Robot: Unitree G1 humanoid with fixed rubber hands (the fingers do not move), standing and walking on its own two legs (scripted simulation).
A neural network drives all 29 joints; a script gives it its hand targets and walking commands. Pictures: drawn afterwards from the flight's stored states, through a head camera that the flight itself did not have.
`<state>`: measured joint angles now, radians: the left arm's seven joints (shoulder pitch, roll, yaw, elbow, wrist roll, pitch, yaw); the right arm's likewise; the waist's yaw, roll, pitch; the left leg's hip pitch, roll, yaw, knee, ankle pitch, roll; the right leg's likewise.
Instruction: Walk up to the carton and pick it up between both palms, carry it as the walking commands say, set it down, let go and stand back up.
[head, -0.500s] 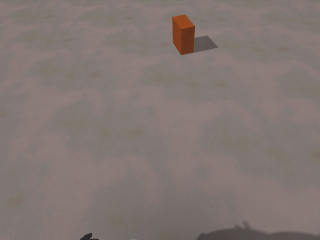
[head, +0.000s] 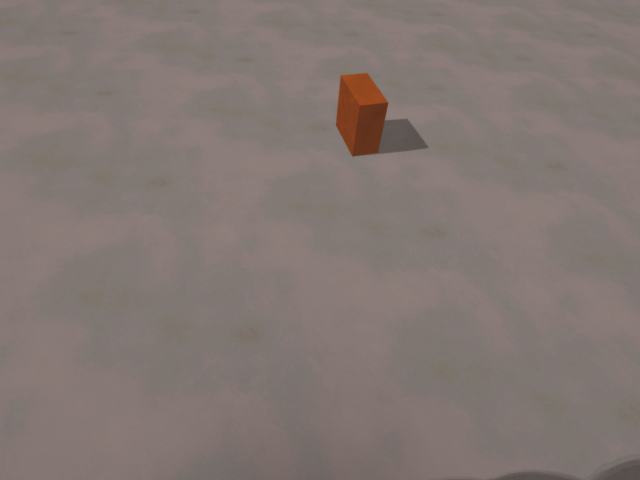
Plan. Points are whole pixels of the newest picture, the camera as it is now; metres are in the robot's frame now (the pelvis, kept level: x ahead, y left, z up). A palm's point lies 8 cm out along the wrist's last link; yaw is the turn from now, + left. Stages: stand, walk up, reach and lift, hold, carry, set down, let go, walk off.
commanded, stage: walk up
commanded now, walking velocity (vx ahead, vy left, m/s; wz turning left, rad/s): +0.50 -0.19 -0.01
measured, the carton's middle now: (359, 114) +1.87 -0.12 -0.63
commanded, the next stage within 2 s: none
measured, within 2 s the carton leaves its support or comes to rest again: neither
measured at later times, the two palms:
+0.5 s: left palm (240, 370) +0.30 +0.16 -0.12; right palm (567, 417) +0.27 -0.35 -0.15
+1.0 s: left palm (233, 280) +0.48 +0.21 -0.15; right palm (492, 257) +0.56 -0.29 -0.12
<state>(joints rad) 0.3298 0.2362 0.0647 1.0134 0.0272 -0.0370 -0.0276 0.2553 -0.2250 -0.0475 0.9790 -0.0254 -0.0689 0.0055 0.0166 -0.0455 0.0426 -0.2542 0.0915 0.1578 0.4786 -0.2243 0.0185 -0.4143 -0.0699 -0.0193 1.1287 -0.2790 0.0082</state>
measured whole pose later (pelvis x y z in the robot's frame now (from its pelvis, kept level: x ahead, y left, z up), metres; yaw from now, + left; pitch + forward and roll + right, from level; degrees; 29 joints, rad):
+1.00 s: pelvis +0.51 -0.04 +0.00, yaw -1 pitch +0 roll -2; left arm 0.35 0.23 0.06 1.05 0.02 -0.05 -0.01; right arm 0.22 -0.21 -0.04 1.01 -0.03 -0.07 0.00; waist 0.02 -0.04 0.05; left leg -0.29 0.09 0.17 0.49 -0.21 0.02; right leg -0.39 -0.09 -0.03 1.15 -0.30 0.01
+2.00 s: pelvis +1.02 -0.08 -0.01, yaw -2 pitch +1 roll -1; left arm 0.40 0.21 0.05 1.08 0.02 -0.05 0.00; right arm 0.15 -0.20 -0.05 0.97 -0.03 -0.07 0.01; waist 0.05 -0.03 0.05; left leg -0.37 0.09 0.18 0.56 -0.21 0.04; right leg -0.31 -0.08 -0.02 1.13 -0.38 0.01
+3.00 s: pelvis +1.36 -0.12 +0.00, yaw -1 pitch -1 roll -1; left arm 0.32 0.19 0.04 1.08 0.01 0.01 0.02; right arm 0.15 -0.16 -0.02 1.02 -0.01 -0.01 -0.02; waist 0.04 -0.04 0.05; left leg -0.25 0.06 0.09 0.43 -0.17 0.01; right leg -0.20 -0.05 -0.07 0.51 -0.35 0.02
